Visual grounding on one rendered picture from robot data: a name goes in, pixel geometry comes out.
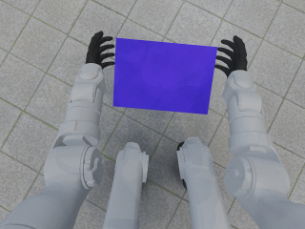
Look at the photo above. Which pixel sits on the right robot forearm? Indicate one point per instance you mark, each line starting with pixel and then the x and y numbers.
pixel 248 131

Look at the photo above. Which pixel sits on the left robot thigh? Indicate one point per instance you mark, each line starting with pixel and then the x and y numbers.
pixel 123 211

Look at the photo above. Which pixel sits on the right robot thigh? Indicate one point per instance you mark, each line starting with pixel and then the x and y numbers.
pixel 207 206

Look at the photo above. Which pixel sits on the carton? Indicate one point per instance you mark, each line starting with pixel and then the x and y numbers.
pixel 163 76

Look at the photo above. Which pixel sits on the left robot hand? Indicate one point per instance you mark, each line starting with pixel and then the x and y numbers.
pixel 94 50

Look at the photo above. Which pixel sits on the right robot hand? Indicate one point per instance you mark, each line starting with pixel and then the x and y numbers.
pixel 238 61

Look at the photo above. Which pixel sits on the robot left upper arm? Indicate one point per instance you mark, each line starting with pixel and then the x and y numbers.
pixel 70 173

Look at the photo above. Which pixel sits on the left robot forearm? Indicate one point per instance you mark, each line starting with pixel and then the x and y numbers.
pixel 81 124

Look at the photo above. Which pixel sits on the robot right upper arm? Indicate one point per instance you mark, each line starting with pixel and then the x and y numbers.
pixel 262 186

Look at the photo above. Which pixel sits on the robot thigh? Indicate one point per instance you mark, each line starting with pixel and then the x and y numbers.
pixel 123 211
pixel 207 206

